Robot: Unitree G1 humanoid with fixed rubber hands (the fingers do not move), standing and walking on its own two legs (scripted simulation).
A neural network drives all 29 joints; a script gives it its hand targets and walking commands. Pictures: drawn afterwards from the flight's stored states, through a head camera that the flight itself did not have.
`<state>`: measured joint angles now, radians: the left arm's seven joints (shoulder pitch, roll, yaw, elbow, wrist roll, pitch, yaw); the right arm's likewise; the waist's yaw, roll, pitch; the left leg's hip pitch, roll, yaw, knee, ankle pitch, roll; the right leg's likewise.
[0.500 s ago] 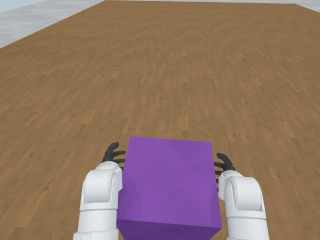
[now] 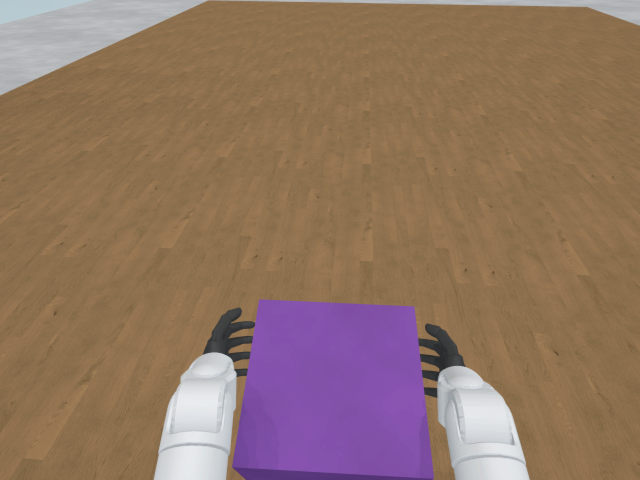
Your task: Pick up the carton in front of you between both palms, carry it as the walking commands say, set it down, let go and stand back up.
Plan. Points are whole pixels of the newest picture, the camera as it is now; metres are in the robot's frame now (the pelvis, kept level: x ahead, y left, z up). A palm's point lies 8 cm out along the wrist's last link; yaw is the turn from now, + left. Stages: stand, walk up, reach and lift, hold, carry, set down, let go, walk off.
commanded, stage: carry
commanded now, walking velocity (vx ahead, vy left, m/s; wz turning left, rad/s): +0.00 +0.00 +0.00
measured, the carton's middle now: (331, 406) +0.30 +0.00 -0.06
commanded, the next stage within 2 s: hold in 0.96 s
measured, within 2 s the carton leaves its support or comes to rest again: neither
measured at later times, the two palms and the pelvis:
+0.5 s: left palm (211, 386) +0.25 +0.15 +0.06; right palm (461, 402) +0.25 -0.15 +0.05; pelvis -0.04 +0.00 +0.00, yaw +0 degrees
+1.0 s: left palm (211, 398) +0.24 +0.15 +0.06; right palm (468, 412) +0.23 -0.15 +0.05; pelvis -0.05 +0.00 +0.01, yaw +0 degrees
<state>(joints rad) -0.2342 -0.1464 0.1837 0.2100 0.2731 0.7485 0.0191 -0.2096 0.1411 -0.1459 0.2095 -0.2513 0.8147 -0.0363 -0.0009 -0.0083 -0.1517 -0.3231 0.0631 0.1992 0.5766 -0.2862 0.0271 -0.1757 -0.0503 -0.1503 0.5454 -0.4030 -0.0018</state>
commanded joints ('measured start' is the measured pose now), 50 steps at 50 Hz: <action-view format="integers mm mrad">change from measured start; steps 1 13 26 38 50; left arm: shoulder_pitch -374 -376 -385 -376 -306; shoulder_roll -904 -951 -947 -939 -943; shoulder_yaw -431 -461 -488 -493 -487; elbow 86 98 48 41 -32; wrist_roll -205 -221 -240 -242 -239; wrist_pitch -65 -60 -46 -44 -47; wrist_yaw -241 -247 -242 -241 -240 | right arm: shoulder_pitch -547 -543 -546 -528 -469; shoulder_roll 851 909 907 902 891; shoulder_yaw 424 458 482 482 461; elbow -56 -38 -78 -79 -115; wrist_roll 227 243 261 259 243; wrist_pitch -148 -141 -127 -124 -140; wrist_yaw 241 250 249 248 258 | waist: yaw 2 3 0 -1 12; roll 9 5 11 11 -35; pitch -190 -174 -164 -164 -101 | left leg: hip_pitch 151 139 123 115 474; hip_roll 113 111 112 112 -118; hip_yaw -122 -132 -141 -143 -295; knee -62 -115 -146 -149 -151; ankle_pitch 417 297 223 221 435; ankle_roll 10 8 4 2 22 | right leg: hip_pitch -4 -40 -74 -82 -78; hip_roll -113 -113 -110 -109 79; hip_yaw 90 102 111 115 287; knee -76 -114 -134 -133 -202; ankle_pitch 423 270 179 184 449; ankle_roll -10 -21 -29 -30 -48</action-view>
